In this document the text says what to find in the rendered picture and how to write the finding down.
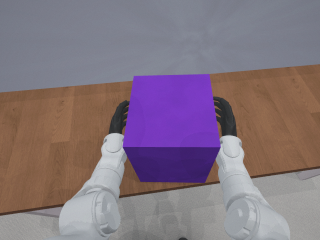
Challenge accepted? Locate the table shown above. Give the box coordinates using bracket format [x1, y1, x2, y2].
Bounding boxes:
[0, 64, 320, 218]

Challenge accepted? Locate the robot right hand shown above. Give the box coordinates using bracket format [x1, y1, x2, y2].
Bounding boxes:
[213, 96, 237, 137]

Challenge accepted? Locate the robot left upper arm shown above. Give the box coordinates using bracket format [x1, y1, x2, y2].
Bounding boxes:
[43, 190, 121, 240]

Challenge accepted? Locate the robot right upper arm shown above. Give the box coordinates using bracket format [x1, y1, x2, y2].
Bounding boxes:
[223, 198, 290, 240]

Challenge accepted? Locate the carton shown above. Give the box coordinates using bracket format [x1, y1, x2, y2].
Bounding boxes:
[122, 74, 221, 183]

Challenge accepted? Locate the left robot forearm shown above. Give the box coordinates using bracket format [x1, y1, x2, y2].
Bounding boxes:
[59, 133, 127, 235]

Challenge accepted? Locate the robot left hand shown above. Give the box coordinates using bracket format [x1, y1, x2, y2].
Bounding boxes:
[108, 100, 130, 134]

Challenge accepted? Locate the right robot forearm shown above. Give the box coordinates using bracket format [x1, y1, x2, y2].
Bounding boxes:
[216, 135, 276, 212]

